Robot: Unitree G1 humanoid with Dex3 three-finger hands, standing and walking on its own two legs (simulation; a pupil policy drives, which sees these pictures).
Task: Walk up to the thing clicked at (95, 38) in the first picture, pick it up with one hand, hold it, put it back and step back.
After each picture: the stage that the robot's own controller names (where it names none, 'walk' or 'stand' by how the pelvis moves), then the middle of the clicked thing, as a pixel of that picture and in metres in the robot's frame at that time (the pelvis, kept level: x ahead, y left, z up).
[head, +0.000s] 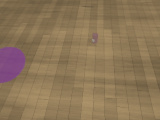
stand; (95, 38) +1.51 -0.10 -0.72
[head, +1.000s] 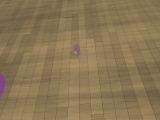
walk; (77, 50) +1.36 +0.22 -0.69
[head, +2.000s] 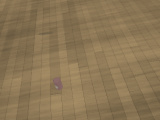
walk; (58, 83) +0.83 +0.35 -0.71
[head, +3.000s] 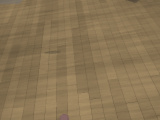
walk; out of the picture +0.51 +0.26 -0.72
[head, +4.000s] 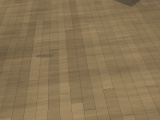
stand; out of the picture +0.38 +0.23 -0.71
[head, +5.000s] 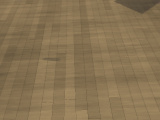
stand; out of the picture +0.35 +0.20 -0.72
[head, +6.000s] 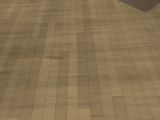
stand; out of the picture +0.36 +0.19 -0.72
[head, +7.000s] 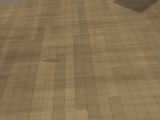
stand; out of the picture +0.36 +0.22 -0.73
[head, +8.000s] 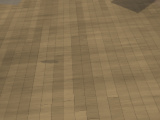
stand; out of the picture +0.35 +0.23 -0.73
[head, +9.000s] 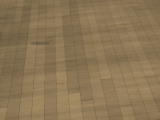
go down; out of the picture +0.37 +0.23 -0.70
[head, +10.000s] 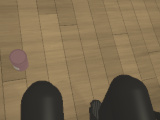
go down; (19, 60) +0.45 +0.23 -0.30
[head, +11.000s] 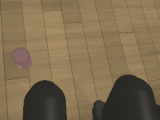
close in; (22, 59) +0.45 +0.23 -0.29
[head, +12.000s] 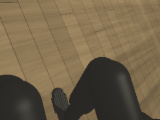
close in; out of the picture +0.44 +0.27 -0.23
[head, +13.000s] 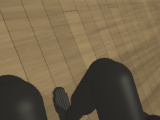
lift; out of the picture +0.43 +0.27 -0.23
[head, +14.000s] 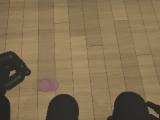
close; (49, 85) +0.39 +0.20 -0.39
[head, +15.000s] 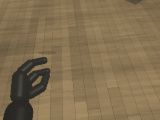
go down; out of the picture +0.33 +0.20 -0.66
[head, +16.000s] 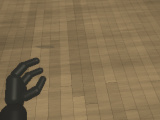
hold; out of the picture +0.35 +0.18 -0.66
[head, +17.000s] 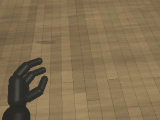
stand; out of the picture +0.34 +0.19 -0.65
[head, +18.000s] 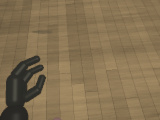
stand; out of the picture +0.34 +0.19 -0.63
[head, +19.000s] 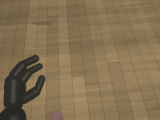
stand; (57, 117) +0.35 +0.19 -0.59
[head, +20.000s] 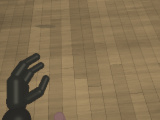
stand; (60, 119) +0.36 +0.19 -0.59
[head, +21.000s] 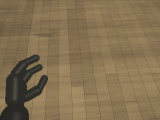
stand; out of the picture +0.36 +0.19 -0.62
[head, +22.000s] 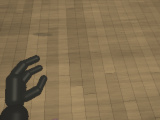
stand; out of the picture +0.36 +0.18 -0.62
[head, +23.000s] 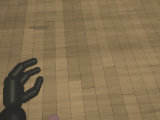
stand; out of the picture +0.35 +0.19 -0.61
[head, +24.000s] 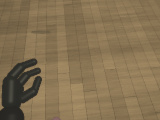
stand; out of the picture +0.35 +0.19 -0.63
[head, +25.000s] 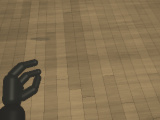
stand; out of the picture +0.35 +0.19 -0.64
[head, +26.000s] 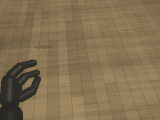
stand; out of the picture +0.34 +0.19 -0.65
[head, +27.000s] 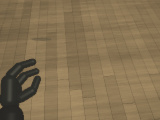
stand; out of the picture +0.35 +0.19 -0.63
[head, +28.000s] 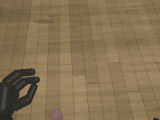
stand; (57, 115) +0.36 +0.18 -0.59
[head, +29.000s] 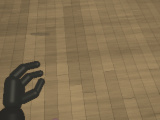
stand; out of the picture +0.35 +0.19 -0.63
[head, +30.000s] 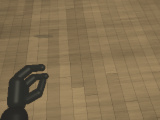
stand; out of the picture +0.34 +0.19 -0.64
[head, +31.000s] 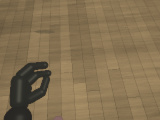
close; out of the picture +0.36 +0.19 -0.61
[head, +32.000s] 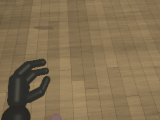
stand; out of the picture +0.35 +0.19 -0.60
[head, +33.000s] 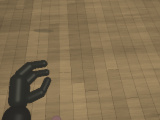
close; out of the picture +0.36 +0.19 -0.61
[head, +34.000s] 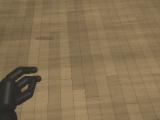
stand; out of the picture +0.34 +0.18 -0.65
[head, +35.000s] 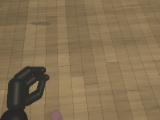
close; (56, 117) +0.36 +0.19 -0.59
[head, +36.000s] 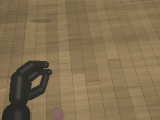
close; (58, 114) +0.36 +0.19 -0.58
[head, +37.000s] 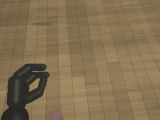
close; (57, 117) +0.36 +0.19 -0.59
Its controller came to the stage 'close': yes
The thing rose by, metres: 0.01
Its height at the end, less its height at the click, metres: +0.00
